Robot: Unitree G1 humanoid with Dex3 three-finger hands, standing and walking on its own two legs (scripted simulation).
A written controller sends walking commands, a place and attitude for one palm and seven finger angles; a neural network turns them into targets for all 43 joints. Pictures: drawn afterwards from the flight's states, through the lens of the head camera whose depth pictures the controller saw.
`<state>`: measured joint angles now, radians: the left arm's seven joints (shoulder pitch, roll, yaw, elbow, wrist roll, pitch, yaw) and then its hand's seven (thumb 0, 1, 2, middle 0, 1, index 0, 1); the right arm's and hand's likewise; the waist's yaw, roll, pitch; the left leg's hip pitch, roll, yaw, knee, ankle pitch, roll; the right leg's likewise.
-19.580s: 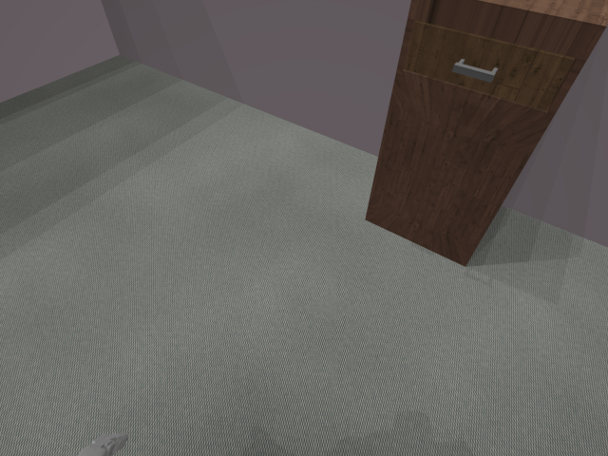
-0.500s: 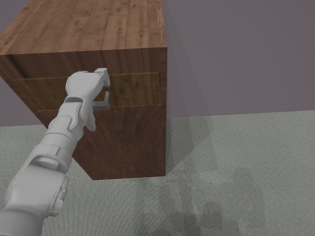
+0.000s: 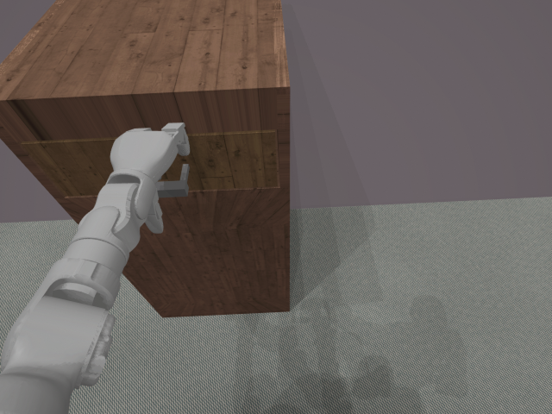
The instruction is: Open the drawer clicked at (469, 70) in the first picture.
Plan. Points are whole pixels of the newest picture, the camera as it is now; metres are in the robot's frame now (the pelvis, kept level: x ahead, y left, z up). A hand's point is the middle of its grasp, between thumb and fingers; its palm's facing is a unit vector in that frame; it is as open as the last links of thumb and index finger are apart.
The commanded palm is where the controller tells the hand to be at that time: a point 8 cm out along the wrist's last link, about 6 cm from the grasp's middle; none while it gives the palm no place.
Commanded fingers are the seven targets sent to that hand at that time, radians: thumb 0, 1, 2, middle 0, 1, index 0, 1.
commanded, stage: re-aim the fingers above the handle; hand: left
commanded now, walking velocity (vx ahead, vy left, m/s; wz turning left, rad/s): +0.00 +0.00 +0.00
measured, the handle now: (157, 180) +0.50 +0.20 +0.03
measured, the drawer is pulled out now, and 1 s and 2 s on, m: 0.00 0.00 0.00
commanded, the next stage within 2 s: lower the fingers behind the handle in 0.48 s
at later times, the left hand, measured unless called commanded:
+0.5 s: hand (148, 171) +0.46 +0.18 +0.10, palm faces -0.03 -0.02 -1.00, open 13.6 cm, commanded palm +0.45 +0.22 +0.16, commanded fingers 0.00 -0.50 0.30 -0.30 -1.20 -0.30 -1.20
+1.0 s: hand (149, 174) +0.46 +0.18 +0.09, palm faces +0.01 -0.04 -1.00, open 13.7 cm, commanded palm +0.45 +0.22 +0.13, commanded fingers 0.00 -0.50 0.30 -0.30 -1.20 -0.30 -1.20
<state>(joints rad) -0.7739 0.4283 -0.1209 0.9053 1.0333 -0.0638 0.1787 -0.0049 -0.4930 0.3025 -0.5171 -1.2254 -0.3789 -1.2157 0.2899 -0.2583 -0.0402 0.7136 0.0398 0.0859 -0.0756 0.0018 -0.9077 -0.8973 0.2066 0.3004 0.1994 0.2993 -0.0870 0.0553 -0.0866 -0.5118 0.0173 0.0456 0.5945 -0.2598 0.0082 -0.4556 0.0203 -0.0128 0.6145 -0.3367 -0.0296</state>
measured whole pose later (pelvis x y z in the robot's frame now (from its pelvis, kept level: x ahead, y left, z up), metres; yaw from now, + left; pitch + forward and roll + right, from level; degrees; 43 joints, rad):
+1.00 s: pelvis +0.00 +0.00 +0.00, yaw +0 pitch +11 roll +0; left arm -0.78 0.45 -0.10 0.91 1.03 -0.08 0.19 -0.01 -0.49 0.30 -0.40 -1.22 -0.33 -1.25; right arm 0.30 -0.26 -0.04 0.70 0.04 0.14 -0.06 0.00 -0.91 -0.90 0.21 0.30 0.20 0.30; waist -0.08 0.05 -0.11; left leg -0.54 0.02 0.05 0.62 -0.27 0.00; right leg -0.49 0.03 -0.01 0.64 -0.34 -0.03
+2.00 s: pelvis -0.07 +0.03 -0.03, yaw -2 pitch +15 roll -1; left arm -1.09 0.47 -0.16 1.15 1.07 0.07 0.25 0.00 -0.49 0.30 -0.36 -1.24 -0.26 -1.38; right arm 0.36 -0.26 0.01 0.66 0.03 0.08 -0.09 0.00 -0.91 -0.90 0.21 0.30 0.20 0.30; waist -0.16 0.03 -0.12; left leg -0.85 0.00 0.03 0.83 -0.27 0.05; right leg -0.79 0.02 0.01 0.83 -0.31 0.00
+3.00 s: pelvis -0.02 +0.02 -0.01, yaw -2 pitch +11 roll -1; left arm -0.85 0.46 -0.11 0.93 1.02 -0.02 0.15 0.00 -0.49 0.30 -0.46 -1.23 -0.38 -1.23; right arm 0.33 -0.25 0.00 0.68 0.05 0.06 -0.10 0.00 -0.91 -0.90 0.21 0.30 0.20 0.30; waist -0.09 0.06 -0.11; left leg -0.62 -0.01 0.01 0.69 -0.28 0.03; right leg -0.55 0.04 0.02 0.68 -0.32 -0.01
